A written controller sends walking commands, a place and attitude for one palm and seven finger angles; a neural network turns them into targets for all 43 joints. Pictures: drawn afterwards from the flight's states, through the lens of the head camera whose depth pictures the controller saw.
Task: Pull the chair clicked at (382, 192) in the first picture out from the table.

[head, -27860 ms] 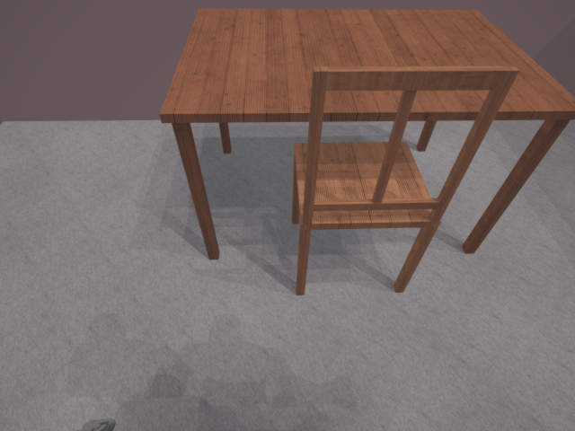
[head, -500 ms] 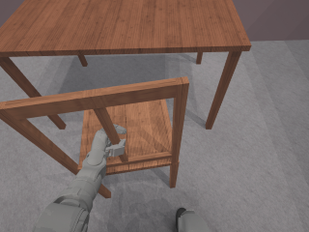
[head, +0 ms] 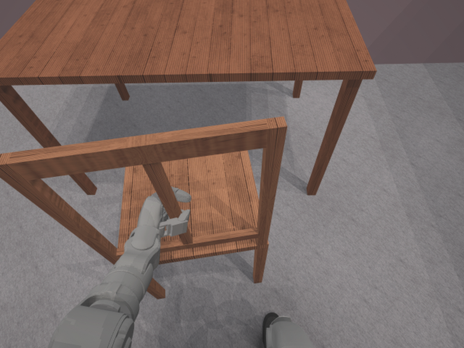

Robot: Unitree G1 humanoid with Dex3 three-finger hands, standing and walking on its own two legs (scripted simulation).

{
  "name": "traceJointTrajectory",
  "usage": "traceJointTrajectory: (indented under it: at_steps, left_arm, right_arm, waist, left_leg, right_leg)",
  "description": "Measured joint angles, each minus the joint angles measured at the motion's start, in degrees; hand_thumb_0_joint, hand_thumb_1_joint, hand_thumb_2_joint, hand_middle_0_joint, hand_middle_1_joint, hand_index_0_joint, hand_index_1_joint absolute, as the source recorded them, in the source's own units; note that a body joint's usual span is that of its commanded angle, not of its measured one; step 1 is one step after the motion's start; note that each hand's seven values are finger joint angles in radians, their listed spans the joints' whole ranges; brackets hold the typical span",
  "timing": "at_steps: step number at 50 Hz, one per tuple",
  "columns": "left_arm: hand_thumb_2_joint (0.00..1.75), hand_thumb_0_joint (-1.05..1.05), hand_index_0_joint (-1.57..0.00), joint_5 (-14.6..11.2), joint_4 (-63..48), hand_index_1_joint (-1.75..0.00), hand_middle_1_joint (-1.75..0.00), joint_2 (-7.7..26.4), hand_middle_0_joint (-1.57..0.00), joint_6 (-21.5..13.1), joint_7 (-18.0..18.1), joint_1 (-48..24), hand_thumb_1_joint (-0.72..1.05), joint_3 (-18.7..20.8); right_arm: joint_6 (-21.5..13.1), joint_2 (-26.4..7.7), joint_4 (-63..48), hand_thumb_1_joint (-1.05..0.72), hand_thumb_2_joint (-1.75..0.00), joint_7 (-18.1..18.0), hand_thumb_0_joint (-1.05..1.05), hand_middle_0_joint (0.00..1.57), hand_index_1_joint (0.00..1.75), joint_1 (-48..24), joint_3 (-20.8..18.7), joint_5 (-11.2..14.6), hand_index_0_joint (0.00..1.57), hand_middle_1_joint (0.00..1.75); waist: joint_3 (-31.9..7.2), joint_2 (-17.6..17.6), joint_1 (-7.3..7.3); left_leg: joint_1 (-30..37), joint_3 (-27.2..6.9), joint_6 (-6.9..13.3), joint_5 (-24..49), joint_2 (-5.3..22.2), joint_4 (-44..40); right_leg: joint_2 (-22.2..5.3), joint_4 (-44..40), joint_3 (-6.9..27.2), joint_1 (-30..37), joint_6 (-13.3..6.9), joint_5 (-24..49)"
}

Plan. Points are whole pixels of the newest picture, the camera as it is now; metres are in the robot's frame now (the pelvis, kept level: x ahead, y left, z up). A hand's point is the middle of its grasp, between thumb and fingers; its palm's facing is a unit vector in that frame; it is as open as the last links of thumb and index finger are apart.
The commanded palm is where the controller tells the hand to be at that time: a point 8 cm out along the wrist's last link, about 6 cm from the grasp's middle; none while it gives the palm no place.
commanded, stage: step backward, pulling the chair out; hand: left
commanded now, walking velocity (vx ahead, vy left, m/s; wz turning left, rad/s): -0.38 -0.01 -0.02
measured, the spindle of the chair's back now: (173, 210) +0.38 +0.13 -0.05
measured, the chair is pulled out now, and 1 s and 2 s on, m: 0.28 0.29 0.29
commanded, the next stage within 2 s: stop walking, hand still on the chair in 0.18 s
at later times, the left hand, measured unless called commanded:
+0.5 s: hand (180, 225) +0.34 +0.11 -0.05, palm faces -0.01 -0.98 -0.21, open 5.7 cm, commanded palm +0.33 +0.17 -0.03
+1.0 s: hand (179, 225) +0.34 +0.12 -0.05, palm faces -0.06 -0.98 -0.18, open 5.7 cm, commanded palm +0.33 +0.17 -0.03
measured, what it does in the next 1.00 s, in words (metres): shifts its weight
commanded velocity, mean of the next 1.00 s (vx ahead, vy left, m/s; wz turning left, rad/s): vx -0.10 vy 0.01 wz -0.01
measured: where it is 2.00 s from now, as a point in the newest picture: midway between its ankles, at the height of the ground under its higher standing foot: outside the picture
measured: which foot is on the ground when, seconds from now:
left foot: down 0.00-1.00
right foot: down 0.00-1.00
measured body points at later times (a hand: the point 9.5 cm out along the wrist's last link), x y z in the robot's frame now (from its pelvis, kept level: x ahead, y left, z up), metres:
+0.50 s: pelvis +0.01 +0.00 +0.01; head +0.08 -0.03 +0.45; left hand +0.34 +0.17 -0.03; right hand +0.09 -0.27 -0.13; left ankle -0.04 +0.12 -0.72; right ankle +0.14 -0.11 -0.72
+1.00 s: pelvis +0.07 +0.01 +0.02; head +0.10 +0.00 +0.46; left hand +0.34 +0.17 -0.03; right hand +0.23 -0.23 -0.09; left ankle -0.04 +0.12 -0.72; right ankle +0.14 -0.11 -0.72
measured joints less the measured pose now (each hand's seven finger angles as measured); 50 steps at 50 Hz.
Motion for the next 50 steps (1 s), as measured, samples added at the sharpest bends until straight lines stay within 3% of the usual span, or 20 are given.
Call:
traceJointTrajectory:
  at_steps: [15,20,32,50]
  left_arm:
    - [0.79,0.05,-0.5,0.1,1.0,-1.45,-1.25,0.1,-0.3,-1.1,-0.1,-0.8,0.6,1.2]
    - [0.78,0.05,-0.5,0.0,-7.4,-1.45,-1.25,0.3,-0.3,1.8,0.7,4.3,0.6,1.5]
    - [0.77,0.06,-0.5,0.5,-17.9,-1.45,-1.26,-1.7,-0.27,5.2,1.1,15.6,0.62,-1.2]
    - [0.79,0.07,-0.5,2.0,-24.9,-1.45,-1.3,-2.3,-0.25,8.4,0.7,22.8,0.61,-6.3]
  right_arm:
    - [-1.0,-0.2,0.3,-0.9,-0.9,0.4,0.0,0.2,0.3,-1.2,0.0,0.0,0.2,0.3]
    - [0.7,-0.5,-3.3,-0.9,-0.9,0.6,0.0,0.2,0.3,-0.8,-0.4,-0.2,0.2,0.3]
    - [1.6,1.1,-4.9,-0.9,-0.9,0.3,0.01,0.2,0.3,-1.9,0.4,-0.6,0.2,0.3]
    - [2.4,2.1,-6.6,-0.9,-0.9,1.2,0.0,0.2,0.3,-6.6,1.1,-2.0,0.2,0.3]
  waist:
    - [0.3,0.6,0.1]
    - [1.7,0.7,-0.88]
    - [0.5,2.1,0.98]
    - [-0.3,2.2,1.43]
  left_leg:
    - [-0.8,-0.4,-0.4,0.7,0.4,-0.6]
    - [1.2,-0.1,-0.3,1.1,0.6,-2.2]
    - [8.5,-0.6,-0.8,-0.9,2.2,-5.4]
    - [15.9,-1.5,-0.4,-1.3,2.4,-10.8]
  right_leg:
    - [0.3,-1.2,-0.5,-0.3,-0.4,0.8]
    - [0.7,-3.0,-0.4,1.7,-0.4,1.4]
    - [2.3,-2.9,-1.3,7.5,-0.5,-2.4]
    - [2.3,-5.1,-2.5,14.0,0.4,-4.8]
